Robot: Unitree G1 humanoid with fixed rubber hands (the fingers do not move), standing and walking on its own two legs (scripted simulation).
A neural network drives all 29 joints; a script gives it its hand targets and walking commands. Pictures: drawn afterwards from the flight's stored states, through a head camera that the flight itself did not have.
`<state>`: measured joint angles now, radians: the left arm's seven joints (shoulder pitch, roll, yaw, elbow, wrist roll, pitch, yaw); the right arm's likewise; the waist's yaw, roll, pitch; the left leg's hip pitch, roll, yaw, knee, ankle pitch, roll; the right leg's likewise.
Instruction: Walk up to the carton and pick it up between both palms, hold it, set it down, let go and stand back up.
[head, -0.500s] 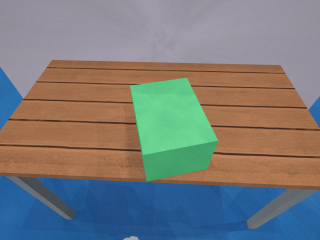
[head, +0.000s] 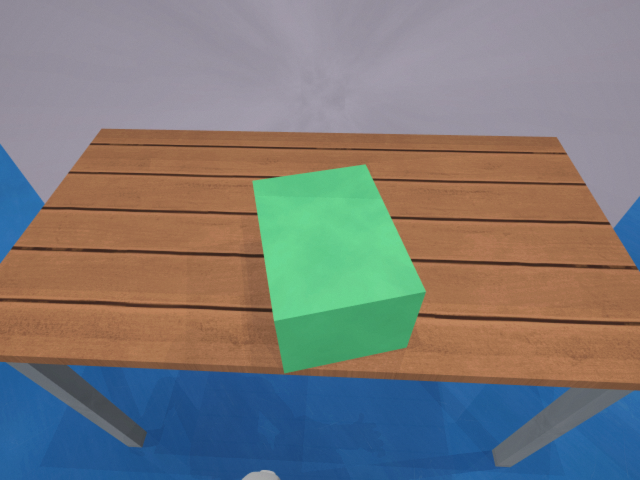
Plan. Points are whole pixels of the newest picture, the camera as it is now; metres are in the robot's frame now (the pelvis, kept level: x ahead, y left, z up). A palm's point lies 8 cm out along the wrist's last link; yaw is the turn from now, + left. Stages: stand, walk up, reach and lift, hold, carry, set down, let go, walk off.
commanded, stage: walk up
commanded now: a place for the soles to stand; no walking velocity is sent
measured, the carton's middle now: (327, 262) +0.44 +0.02 +0.00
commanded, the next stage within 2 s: none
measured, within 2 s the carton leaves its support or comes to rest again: neither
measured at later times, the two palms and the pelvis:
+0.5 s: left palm out of the picture +0.08 +0.33 -0.10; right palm out of the picture +0.09 -0.32 -0.09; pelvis +0.02 +0.00 +0.00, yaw +0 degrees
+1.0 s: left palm out of the picture +0.10 +0.31 -0.11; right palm out of the picture +0.13 -0.34 -0.09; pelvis +0.04 -0.02 +0.00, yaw +1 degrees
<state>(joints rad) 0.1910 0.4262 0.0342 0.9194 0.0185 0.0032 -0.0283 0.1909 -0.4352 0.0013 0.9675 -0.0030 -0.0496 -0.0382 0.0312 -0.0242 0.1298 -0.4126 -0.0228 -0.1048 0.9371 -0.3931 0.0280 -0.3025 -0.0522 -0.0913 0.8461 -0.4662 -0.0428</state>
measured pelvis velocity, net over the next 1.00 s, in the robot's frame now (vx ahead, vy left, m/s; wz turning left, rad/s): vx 0.04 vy -0.02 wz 0.02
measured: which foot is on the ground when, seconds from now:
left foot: up 0.00-0.10, down 0.12-0.64, up 0.66-0.88, down 0.90-1.00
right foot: down 0.00-0.92, up 0.94-1.00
